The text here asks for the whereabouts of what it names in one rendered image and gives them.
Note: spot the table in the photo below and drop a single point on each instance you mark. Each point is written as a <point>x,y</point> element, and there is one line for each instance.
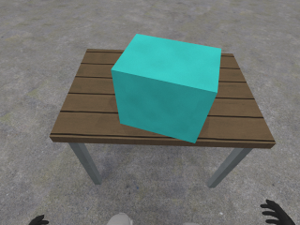
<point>90,115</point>

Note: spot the robot right hand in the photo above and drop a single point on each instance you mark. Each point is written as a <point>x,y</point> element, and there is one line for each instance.
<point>279,213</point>

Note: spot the robot left hand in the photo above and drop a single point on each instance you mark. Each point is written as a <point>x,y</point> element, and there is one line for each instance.
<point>38,221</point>

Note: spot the carton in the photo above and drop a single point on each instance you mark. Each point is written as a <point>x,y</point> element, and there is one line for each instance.
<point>166,86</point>

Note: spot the robot left thigh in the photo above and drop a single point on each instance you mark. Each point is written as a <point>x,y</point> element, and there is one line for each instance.
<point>120,219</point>

